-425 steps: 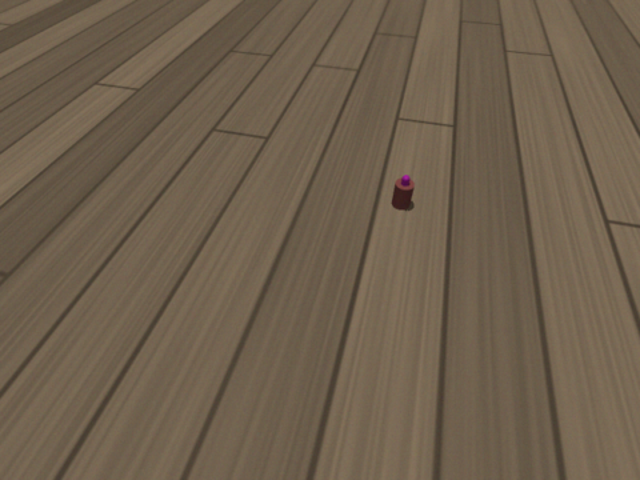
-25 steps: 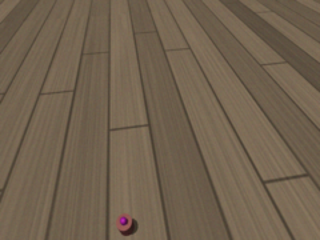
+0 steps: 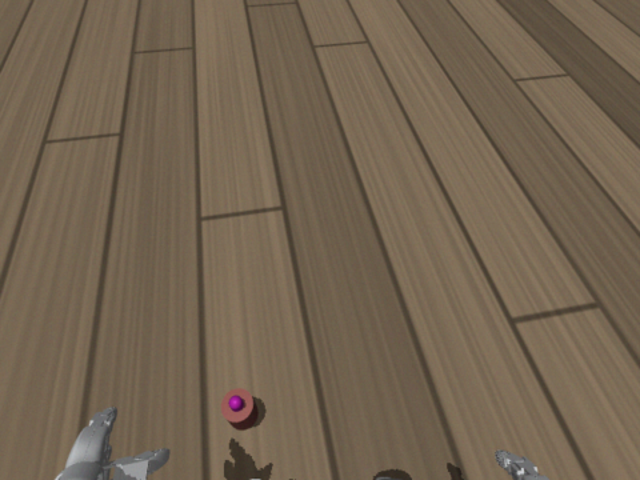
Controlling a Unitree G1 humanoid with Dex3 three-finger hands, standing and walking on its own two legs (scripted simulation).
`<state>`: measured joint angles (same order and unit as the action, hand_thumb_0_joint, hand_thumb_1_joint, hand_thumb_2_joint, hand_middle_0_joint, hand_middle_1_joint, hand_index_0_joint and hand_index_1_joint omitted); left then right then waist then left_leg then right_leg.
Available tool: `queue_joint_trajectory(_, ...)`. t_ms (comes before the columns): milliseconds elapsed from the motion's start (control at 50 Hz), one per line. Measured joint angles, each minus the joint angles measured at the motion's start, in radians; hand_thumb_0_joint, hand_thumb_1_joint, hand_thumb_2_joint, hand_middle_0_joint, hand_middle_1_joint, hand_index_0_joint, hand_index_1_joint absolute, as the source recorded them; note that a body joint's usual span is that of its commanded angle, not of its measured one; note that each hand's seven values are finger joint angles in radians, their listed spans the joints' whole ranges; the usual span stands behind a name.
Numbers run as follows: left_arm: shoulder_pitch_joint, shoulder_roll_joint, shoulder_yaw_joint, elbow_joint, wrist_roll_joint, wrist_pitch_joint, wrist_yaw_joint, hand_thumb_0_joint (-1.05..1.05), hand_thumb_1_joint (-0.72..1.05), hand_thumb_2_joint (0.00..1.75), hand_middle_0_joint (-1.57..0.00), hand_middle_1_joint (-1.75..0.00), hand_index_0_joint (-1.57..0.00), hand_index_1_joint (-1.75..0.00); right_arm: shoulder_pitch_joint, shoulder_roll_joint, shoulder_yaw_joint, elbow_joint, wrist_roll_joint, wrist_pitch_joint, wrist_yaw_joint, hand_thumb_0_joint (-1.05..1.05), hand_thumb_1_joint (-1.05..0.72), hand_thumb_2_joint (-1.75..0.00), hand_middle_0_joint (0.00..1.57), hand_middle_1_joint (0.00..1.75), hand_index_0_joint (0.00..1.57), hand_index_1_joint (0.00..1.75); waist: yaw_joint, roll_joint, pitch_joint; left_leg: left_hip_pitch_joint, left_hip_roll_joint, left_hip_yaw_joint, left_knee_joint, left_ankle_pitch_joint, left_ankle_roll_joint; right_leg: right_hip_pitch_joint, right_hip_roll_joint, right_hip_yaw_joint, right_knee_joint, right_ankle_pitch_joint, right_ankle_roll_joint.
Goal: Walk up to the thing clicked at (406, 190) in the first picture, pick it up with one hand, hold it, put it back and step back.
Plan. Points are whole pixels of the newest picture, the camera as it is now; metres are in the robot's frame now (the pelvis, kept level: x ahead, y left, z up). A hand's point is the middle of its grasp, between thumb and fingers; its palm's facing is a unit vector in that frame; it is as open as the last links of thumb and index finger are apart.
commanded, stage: go down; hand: left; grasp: from the side
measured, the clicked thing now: (239, 408) +0.35 +0.21 -0.68
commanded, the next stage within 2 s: none
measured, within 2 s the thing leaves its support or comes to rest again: neither
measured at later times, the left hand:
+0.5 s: hand out of the picture +0.15 +0.28 -0.18, palm faces +0.06 -0.94 -0.33, open 17.0 cm
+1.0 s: hand (125, 450) +0.20 +0.33 -0.27, palm faces +0.08 -0.96 -0.25, open 17.4 cm
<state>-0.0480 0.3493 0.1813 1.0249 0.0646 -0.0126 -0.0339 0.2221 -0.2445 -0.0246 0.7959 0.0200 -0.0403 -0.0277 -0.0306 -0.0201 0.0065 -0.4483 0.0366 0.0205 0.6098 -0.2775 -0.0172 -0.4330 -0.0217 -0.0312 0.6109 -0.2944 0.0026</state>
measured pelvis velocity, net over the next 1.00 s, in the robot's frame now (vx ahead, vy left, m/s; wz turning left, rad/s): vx -0.04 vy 0.01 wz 0.00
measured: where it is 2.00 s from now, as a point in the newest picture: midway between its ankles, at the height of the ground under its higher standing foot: outside the picture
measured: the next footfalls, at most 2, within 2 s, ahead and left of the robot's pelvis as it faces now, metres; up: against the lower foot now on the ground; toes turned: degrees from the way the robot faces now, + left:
none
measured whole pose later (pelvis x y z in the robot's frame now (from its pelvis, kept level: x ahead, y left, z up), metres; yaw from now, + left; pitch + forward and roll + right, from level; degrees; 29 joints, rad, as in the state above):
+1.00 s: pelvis -0.04 +0.01 -0.19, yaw +0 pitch +28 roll -3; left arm 0.02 0.49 0.45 0.63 -0.08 -0.22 -0.35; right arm 0.14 -0.29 -0.02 0.59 -0.02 -0.21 -0.05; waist -0.02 -0.02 -0.16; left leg -1.48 0.04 -0.04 1.62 -0.63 -0.01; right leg -1.43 -0.03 -0.05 1.59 -0.65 0.01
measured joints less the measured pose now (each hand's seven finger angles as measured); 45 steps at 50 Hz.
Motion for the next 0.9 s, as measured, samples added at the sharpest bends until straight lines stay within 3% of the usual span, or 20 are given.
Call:
queue_joint_trajectory(140, 0.078, 0.001, 0.026, -0.112, 0.005, 0.068, -0.02, 0.0, 0.04, 0.29, -0.06, -0.16, -0.06, -0.15, 0.035, 0.0, -0.006, -0.084, 0.001, -0.009, 0.006, 0.01, -0.92, -0.91, 0.21, 0.3, 0.21, 0.3, -0.01, 0.017, -0.047, -0.126, 0.002, 0.0, 0.155, -0.079, 0.008, -0.117, -0.002, 0.005, 0.135, -0.066, 0.009)
queue_joint_trajectory(300, 0.194, -0.014, 0.036, -0.328, -0.008, 0.099, -0.039, 0.0, -0.32, 0.21, -0.07, -0.21, -0.07, -0.2, 0.018, -0.01, -0.019, -0.157, -0.005, -0.058, -0.01, 0.01, -0.89, -0.9, 0.21, 0.3, 0.2, 0.3, 0.002, 0.018, -0.075, -0.287, 0.002, -0.009, 0.339, -0.162, 0.014, -0.27, -0.006, 0.002, 0.308, -0.146, 0.016)
queue_joint_trajectory(440, 0.269, -0.014, 0.04, -0.495, -0.019, 0.161, -0.043, -0.01, -0.47, 0.16, -0.09, -0.2, -0.09, -0.2, -0.014, 0.0, -0.004, -0.202, -0.008, -0.085, -0.031, 0.01, -0.88, -0.89, 0.21, 0.3, 0.2, 0.3, 0.001, 0.016, -0.092, -0.36, 0.006, -0.023, 0.426, -0.202, 0.013, -0.335, -0.003, -0.008, 0.386, -0.184, 0.015)
queue_joint_trajectory(580, 0.302, 0.005, 0.071, -0.549, -0.037, 0.192, -0.063, -0.01, -0.54, 0.1, -0.1, -0.15, -0.09, -0.15, -0.024, 0.007, 0.01, -0.239, -0.017, -0.115, -0.042, 0.01, -0.87, -0.89, 0.21, 0.3, 0.21, 0.3, -0.005, 0.019, -0.119, -0.437, 0.008, -0.039, 0.499, -0.231, 0.01, -0.404, -0.002, -0.02, 0.452, -0.214, 0.012)
queue_joint_trajectory(760, 0.304, 0.038, 0.138, -0.562, -0.078, 0.087, -0.159, -0.01, -0.55, 0.05, -0.1, -0.1, -0.09, -0.1, -0.031, -0.004, 0.001, -0.256, -0.029, -0.15, -0.03, 0.01, -0.89, -0.9, 0.21, 0.3, 0.21, 0.3, 0.001, 0.012, -0.137, -0.618, 0.007, -0.049, 0.66, -0.277, 0.008, -0.585, -0.005, -0.023, 0.62, -0.268, 0.008)
queue_joint_trajectory(900, 0.173, 0.097, 0.225, -0.429, -0.119, -0.102, -0.249, -0.01, -0.57, 0.04, -0.09, -0.09, -0.08, -0.09, -0.055, -0.034, -0.002, -0.237, -0.033, -0.177, -0.023, 0.01, -0.91, -0.9, 0.21, 0.3, 0.21, 0.3, 0.009, 0.001, -0.17, -0.868, 0.001, -0.056, 0.865, -0.323, 0.007, -0.836, -0.014, -0.02, 0.836, -0.323, 0.007)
